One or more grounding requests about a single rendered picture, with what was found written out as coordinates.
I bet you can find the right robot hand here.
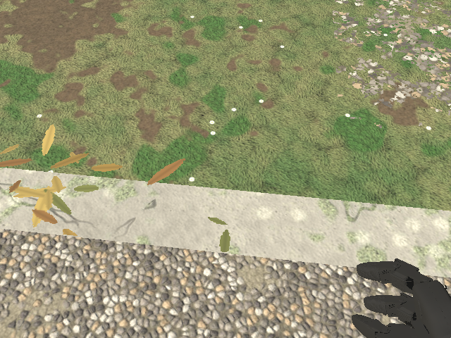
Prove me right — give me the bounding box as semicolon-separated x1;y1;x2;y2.
352;258;451;338

